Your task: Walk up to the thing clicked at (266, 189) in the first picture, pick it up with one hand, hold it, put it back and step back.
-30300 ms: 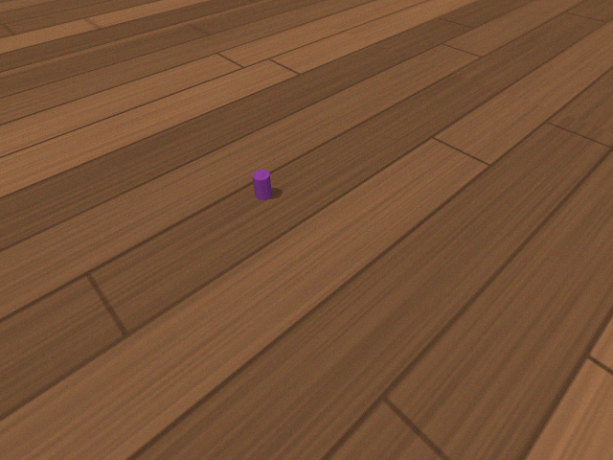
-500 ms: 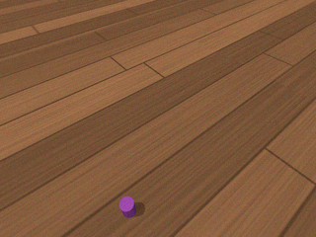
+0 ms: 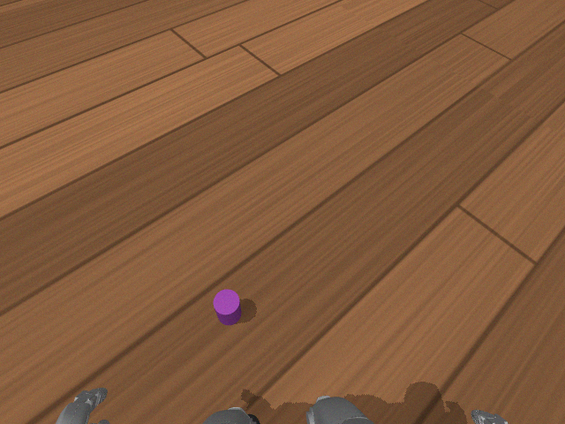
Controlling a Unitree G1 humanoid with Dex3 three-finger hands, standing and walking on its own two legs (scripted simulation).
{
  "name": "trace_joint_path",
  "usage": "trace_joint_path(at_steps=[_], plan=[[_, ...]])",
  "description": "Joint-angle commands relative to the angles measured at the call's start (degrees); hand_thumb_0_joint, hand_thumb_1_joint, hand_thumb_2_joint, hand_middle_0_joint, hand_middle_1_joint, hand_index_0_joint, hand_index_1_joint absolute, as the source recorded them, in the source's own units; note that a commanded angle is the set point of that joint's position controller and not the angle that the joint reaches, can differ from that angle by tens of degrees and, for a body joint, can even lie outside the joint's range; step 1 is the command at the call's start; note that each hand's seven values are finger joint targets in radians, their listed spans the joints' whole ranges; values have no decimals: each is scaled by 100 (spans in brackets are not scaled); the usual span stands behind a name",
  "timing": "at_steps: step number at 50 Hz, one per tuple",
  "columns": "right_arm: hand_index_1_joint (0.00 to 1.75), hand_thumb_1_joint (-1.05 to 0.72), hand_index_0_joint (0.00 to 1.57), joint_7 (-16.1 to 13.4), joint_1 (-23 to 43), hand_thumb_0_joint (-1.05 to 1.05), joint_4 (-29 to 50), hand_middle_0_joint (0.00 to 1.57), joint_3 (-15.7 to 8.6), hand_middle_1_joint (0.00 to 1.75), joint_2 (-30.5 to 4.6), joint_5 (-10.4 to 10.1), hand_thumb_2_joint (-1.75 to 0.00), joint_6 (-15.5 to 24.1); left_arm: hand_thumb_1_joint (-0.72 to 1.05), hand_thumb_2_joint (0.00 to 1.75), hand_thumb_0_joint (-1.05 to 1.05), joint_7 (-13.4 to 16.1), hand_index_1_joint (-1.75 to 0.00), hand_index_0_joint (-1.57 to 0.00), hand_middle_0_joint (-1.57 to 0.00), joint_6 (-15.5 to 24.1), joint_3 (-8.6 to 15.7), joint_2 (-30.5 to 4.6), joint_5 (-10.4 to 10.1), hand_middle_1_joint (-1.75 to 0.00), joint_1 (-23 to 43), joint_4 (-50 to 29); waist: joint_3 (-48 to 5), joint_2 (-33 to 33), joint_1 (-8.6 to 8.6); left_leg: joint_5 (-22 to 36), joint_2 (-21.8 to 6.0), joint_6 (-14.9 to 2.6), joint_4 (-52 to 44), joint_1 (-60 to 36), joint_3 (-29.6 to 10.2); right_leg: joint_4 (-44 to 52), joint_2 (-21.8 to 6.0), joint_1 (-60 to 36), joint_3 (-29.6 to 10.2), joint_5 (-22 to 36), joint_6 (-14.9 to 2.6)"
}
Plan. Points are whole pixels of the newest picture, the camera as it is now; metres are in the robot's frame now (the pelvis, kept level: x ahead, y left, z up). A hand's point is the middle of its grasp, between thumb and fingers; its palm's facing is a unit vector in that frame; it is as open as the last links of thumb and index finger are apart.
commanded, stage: step back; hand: left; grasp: from the side
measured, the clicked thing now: (228, 307) +0.49 +0.16 -0.70
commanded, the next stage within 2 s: none
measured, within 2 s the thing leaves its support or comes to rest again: neither
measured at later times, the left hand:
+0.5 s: hand out of the picture +0.02 +0.26 -0.15, palm faces +0.02 -0.92 -0.38, open 7.4 cm
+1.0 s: hand out of the picture -0.17 +0.23 -0.14, palm faces -0.02 -0.91 -0.41, open 7.4 cm
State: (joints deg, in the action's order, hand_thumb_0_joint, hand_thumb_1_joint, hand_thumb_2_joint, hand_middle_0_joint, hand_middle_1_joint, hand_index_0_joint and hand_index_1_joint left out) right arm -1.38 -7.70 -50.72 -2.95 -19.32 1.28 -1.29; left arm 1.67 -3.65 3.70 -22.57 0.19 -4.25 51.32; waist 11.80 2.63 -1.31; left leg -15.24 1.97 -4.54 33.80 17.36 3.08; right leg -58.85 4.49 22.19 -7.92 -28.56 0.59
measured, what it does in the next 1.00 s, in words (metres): walks backwards: right foot, then left foot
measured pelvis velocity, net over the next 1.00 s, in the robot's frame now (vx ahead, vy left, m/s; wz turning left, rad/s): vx -0.26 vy -0.04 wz -0.02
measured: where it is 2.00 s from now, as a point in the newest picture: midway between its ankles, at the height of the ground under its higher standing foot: outside the picture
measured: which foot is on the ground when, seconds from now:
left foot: down 0.00-0.22, up 0.24-0.48, down 0.50-0.88, up 0.90-1.00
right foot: up 0.00-0.16, down 0.18-0.52, up 0.54-0.82, down 0.84-1.00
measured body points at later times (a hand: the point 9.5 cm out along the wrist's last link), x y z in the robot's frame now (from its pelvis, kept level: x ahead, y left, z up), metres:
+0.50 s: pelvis -0.11 -0.01 -0.01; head -0.05 +0.00 +0.43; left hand +0.02 +0.30 -0.12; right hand -0.03 -0.33 -0.12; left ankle -0.14 +0.11 -0.73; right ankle -0.07 -0.13 -0.73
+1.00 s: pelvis -0.26 -0.04 -0.01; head -0.22 -0.05 +0.44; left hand -0.17 +0.28 -0.11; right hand -0.15 -0.36 -0.12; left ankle -0.23 +0.10 -0.67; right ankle -0.25 -0.17 -0.73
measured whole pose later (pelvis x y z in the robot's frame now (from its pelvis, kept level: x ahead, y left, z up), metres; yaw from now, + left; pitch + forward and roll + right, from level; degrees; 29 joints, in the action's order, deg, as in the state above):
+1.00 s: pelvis -0.26 -0.04 -0.01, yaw -1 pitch -2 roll +1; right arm -1.7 -8.2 -48.7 -3.0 -24.2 -0.1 -2.6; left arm 0.0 -2.6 4.1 -20.2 2.0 -11.1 47.9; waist 8.5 -1.2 1.1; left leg -28.1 5.1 -0.1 63.3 29.5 -6.9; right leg -39.1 -0.5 17.2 -3.4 -19.7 -0.1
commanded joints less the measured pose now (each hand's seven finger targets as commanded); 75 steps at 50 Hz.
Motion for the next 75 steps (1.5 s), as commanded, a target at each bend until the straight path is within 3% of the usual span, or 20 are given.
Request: trace_joint_path(at_steps=[1,8,12,15,23,25,27,30,41,43,44,45,48,56,58,59,60,63,71,75], plan=[[30,-90,20,-113,-326,0,416,20,-445,30,-1592,9,-90,102,90,90,0,18,-30,-20,-20,127,311,-949,65,-30,-257,-456,-1549,-910,-147,3170,-1786,-805,-676,-1684,-1844,634,-212,304,109,-19,-25],[30,-90,20,-18,239,0,503,20,-370,30,-1640,-76,-90,46,90,90,0,-102,-30,-20,-20,250,385,-864,141,-30,-1142,-244,-1671,-711,286,1508,-1454,-317,-363,-251,-1439,3040,-462,-1354,556,1471,-392],[30,-90,20,-24,273,0,467,20,-346,30,-1429,-72,-90,-17,90,90,0,-94,-30,-20,-20,303,538,-1702,222,-30,-282,-826,-755,1101,271,-1935,330,512,3107,651,-1048,4224,-2812,184,-2372,2231,-2041],[30,-90,20,-9,-304,0,328,20,-291,30,-1345,-166,-90,38,90,90,0,2,-30,-20,-20,331,436,-1208,179,-30,197,-996,-962,459,-28,-1269,467,451,3422,783,-1138,3578,-1886,-491,-714,3676,-1456],[30,-90,20,-27,-640,0,353,20,-244,30,-1149,-36,-90,170,90,90,0,-41,-30,-20,-20,159,395,-1252,114,-30,-366,-1122,-1562,564,161,-138,61,444,-688,36,-177,2131,-1529,-1911,-65,4316,-1005],[30,-90,20,-41,-682,0,358,20,-394,30,-1596,81,-90,220,90,90,0,-84,-30,-20,-20,91,317,-1006,67,-30,-436,-1219,-1578,-215,174,1496,-849,151,-1091,-859,-1410,1674,-1051,-579,53,2657,-521],[30,-90,20,16,-418,0,538,20,-559,30,-2411,68,-90,214,90,90,0,5,-30,-20,-20,108,403,-1069,99,-30,222,-1278,-1337,-1583,-287,2756,-2480,-1281,-1383,-112,-3513,-253,39,112,66,-914,-144],[30,-90,20,-92,-20,0,557,20,-366,30,-1790,54,-90,233,90,90,0,10,-30,-20,-20,91,399,-955,-26,-30,-294,-1070,-1368,-852,202,3572,-1753,-867,-652,-906,-1978,-1254,74,834,-431,-366,-253],[30,-90,20,-62,28,0,772,20,-394,30,-1879,-13,-90,41,90,90,0,-112,-30,-20,-20,255,435,-799,108,-30,-1144,-625,-1846,-1340,245,2101,-1316,-545,114,-526,-1349,3376,-261,-1190,871,1434,-151],[30,-90,20,-32,7,0,862,20,-258,30,-1415,-91,-90,3,90,90,0,-108,-30,-20,-20,313,579,-1406,250,-30,-1215,-635,-1595,69,233,52,-465,164,1088,1341,-1009,3531,-1390,-1818,-1025,1619,-577],[30,-90,20,-128,311,0,955,20,-288,30,-1340,-118,-90,-10,90,90,0,-118,-30,-20,-20,267,705,-2081,185,-30,-753,-824,-1307,1441,455,-1933,323,424,2465,1342,-709,4002,-2661,-509,-2290,2031,-1676],[30,-90,20,-144,243,0,865,20,-366,30,-1557,-111,-90,-23,90,90,0,-95,-30,-20,-20,310,678,-2058,218,-30,-429,-1021,-1054,1228,352,-2069,149,463,3328,1049,-1301,4041,-2914,130,-2581,2260,-1900],[30,-90,20,-88,-227,0,580,20,-294,30,-1421,-163,-90,29,90,90,0,-31,-30,-20,-20,307,510,-1391,222,-30,134,-1070,-927,571,14,-1315,391,422,3582,933,-1136,3359,-1787,-84,-662,3111,-1311],[30,-90,20,-43,-839,0,360,20,-295,30,-1239,-14,-90,141,90,90,0,-12,-30,-20,-20,133,396,-1275,108,-30,-152,-1191,-1530,577,24,79,47,390,-897,-172,-129,2016,-1548,-1380,-268,3710,-936],[30,-90,20,-60,-507,0,457,20,-489,30,-1945,158,-90,180,90,90,0,-53,-30,-20,-20,60,236,-779,56,-30,-638,-1220,-1554,-1000,272,1630,-1607,-208,-1298,-1311,-2541,723,-450,601,189,1159,-329],[30,-90,20,2,-413,0,595,20,-549,30,-2520,71,-90,165,90,90,0,53,-30,-20,-20,68,355,-1035,50,-30,-206,-1253,-1521,-1598,-65,2284,-2580,-1137,-1408,-288,-3517,-270,13,427,118,-985,-173],[30,-90,20,-16,-281,0,551,20,-574,30,-2352,77,-90,189,90,90,0,102,-30,-20,-20,49,412,-1189,116,-30,-92,-1141,-1337,-1132,-68,2066,-2599,-1271,-1418,146,-3455,-1077,43,318,-422,-930,-199],[30,-90,20,-103,286,0,613,20,-346,30,-1732,82,-90,194,90,90,0,41,-30,-20,-20,24,424,-1116,17,-30,-626,-848,-1066,-859,382,2190,-1815,-830,-1085,88,-1903,-1798,64,558,-390,-100,-184],[30,-90,20,-64,-139,0,688,20,-418,30,-1817,127,-90,74,90,90,0,-131,-30,-20,-20,78,388,-1007,108,-30,-673,-795,-1463,-1265,-27,915,-1652,-894,-1006,-847,-1646,776,-246,74,377,-144,85],[30,-90,20,-17,308,0,780,20,-395,30,-1881,48,-90,-85,90,90,0,-165,-30,-20,-20,116,432,-946,110,-30,-1873,-172,-1741,-1458,451,157,-1389,-339,-607,120,-1290,3248,-342,-1443,950,844,-265]])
